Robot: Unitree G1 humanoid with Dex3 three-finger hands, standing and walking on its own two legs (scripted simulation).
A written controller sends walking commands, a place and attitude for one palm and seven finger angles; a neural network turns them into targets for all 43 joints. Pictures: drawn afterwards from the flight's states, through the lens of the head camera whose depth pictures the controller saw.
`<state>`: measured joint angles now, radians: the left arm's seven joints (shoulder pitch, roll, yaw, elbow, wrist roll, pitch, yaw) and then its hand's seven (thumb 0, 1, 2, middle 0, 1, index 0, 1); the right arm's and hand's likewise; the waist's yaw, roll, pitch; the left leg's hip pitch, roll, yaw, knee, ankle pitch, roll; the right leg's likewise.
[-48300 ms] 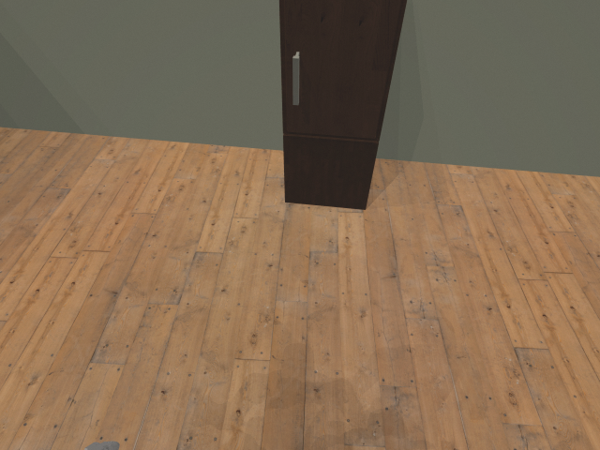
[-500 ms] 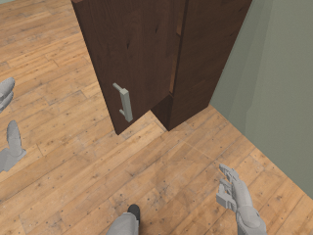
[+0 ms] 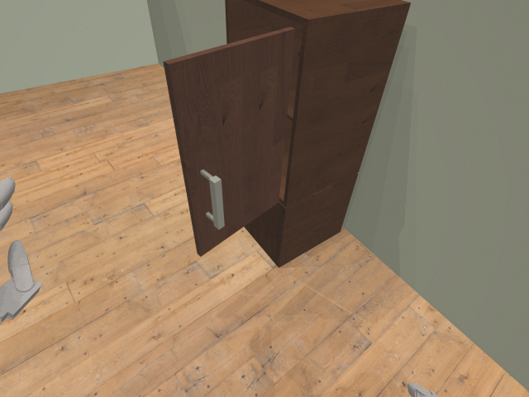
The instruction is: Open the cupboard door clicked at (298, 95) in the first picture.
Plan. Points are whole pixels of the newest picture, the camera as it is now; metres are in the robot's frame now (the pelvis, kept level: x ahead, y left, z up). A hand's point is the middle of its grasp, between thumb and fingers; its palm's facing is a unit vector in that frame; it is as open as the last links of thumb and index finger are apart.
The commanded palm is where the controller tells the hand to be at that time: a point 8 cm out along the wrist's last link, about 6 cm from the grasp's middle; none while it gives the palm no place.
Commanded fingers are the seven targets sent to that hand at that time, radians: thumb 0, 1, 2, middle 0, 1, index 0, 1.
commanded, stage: stop stepping back and stand still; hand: left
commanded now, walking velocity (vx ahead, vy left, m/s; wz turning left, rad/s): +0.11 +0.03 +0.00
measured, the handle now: (212, 200) +0.62 +0.16 -0.11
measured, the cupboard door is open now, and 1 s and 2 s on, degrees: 100 100 100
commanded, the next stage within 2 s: let the arm hang, fingers relaxed in 0.80 s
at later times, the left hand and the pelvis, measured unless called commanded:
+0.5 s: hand out of the picture +0.17 +0.31 +0.16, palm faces +0.42 -0.78 -0.46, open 7.4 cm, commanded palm +0.12 +0.34 +0.18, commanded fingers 0.00 0.90 0.90 -0.20 -0.30 -0.20 -0.30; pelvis -0.02 +0.04 +0.00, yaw +0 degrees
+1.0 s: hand (25, 352) +0.17 +0.33 +0.03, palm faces +0.22 -0.84 -0.50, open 7.4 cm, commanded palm none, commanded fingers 0.00 0.90 0.90 -0.20 -0.30 -0.20 -0.30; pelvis -0.04 +0.06 +0.00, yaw +2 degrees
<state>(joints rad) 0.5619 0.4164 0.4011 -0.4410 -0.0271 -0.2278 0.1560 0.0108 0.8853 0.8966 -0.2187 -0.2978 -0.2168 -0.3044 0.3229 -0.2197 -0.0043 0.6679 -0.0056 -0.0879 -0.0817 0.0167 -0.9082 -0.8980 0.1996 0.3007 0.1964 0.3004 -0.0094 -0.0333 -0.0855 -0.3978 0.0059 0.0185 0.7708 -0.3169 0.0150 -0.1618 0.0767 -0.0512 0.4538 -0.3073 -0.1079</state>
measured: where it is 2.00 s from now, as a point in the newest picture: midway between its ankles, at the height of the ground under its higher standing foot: outside the picture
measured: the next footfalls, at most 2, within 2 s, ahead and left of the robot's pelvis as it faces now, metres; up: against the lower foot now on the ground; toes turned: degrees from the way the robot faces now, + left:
left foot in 0.08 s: +0.05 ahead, +0.16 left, +0.00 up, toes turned +4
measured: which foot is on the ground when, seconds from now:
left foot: up 0.00-0.06, down 0.08-1.00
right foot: down 0.00-1.00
